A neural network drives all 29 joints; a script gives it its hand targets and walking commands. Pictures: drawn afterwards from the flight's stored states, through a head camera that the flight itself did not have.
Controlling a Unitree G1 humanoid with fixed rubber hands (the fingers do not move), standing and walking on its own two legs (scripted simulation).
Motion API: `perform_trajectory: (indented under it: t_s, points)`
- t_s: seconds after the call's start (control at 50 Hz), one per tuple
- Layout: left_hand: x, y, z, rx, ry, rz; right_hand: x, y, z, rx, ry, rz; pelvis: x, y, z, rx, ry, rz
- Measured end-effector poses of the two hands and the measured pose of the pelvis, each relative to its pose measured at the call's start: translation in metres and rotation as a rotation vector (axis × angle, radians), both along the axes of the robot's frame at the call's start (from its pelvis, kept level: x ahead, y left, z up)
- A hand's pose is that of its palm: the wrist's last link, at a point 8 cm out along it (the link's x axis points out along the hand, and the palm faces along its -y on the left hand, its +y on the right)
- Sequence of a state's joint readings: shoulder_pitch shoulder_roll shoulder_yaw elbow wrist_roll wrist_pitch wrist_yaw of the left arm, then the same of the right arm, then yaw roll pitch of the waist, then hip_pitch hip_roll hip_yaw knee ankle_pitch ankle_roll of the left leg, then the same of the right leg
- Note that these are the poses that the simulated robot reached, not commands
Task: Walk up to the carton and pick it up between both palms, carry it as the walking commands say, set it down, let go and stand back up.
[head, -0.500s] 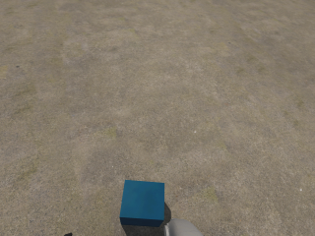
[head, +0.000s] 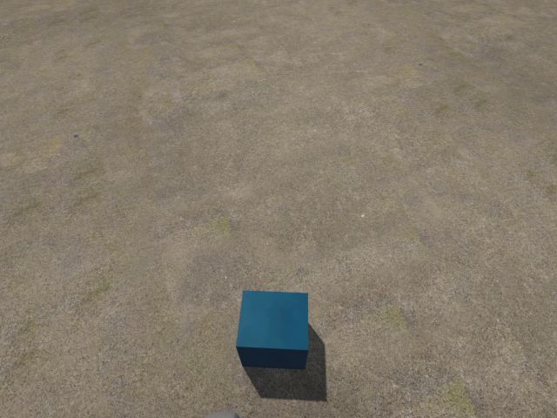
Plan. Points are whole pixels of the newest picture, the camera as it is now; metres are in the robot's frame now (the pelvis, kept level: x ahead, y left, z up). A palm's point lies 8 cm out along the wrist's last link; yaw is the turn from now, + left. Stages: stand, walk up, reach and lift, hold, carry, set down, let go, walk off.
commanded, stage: walk up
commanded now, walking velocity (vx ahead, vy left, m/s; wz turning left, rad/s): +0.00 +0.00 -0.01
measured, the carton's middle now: (274, 330) +0.48 +0.03 -0.67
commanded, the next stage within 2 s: none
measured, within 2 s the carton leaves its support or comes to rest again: neither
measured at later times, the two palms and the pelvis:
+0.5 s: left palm out of the picture -0.07 +0.24 -0.14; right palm out of the picture -0.07 -0.17 -0.15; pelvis -0.03 +0.02 +0.00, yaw +0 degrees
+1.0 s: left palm out of the picture -0.02 +0.22 -0.14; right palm out of the picture -0.07 -0.20 -0.14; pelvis -0.02 +0.00 +0.00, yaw +0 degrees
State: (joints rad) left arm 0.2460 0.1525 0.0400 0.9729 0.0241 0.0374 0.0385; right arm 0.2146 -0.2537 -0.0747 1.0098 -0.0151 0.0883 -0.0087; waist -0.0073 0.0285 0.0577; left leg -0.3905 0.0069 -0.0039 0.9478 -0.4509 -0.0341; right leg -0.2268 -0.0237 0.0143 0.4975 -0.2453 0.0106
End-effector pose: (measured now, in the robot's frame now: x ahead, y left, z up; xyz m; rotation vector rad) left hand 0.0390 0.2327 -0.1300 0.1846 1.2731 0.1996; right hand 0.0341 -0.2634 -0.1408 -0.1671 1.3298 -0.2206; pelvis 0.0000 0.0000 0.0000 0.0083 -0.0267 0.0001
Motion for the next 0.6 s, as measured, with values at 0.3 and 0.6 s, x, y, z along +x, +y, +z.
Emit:
perform_trajectory:
  t_s: [0.3,0.6]
  points:
    - [-0.074,0.016,-0.018,-0.076,0.091,0.018,-0.085,0.089,0.0,0.1,0.057,-0.029,-0.034,0.025,0.004,0.003,-0.057,-0.014]
    - [-0.109,-0.009,-0.009,-0.065,0.164,0.056,-0.098,0.075,-0.009,0.121,0.099,-0.017,-0.032,0.013,0.005,-0.004,-0.042,-0.007]
